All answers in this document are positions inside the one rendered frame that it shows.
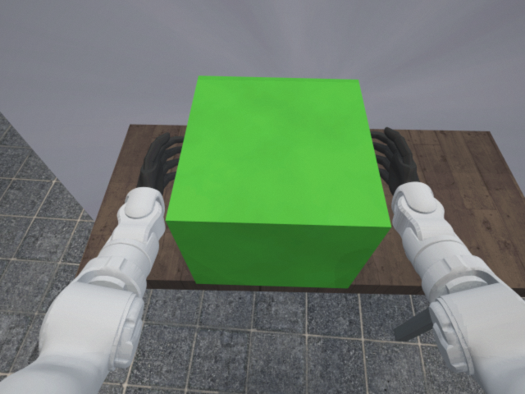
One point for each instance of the right robot upper arm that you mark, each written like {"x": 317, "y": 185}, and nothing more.
{"x": 481, "y": 332}

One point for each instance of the left robot upper arm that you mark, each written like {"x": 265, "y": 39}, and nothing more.
{"x": 93, "y": 330}

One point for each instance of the robot left hand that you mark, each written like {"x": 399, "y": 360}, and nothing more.
{"x": 155, "y": 166}

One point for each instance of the left robot forearm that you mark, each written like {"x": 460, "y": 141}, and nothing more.
{"x": 129, "y": 254}

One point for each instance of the carton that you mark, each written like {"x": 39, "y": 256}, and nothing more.
{"x": 277, "y": 183}

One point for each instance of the robot right hand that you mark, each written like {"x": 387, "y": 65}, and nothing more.
{"x": 398, "y": 162}

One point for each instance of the table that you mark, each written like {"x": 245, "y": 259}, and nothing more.
{"x": 465, "y": 170}

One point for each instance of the right robot forearm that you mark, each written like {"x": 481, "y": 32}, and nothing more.
{"x": 439, "y": 257}

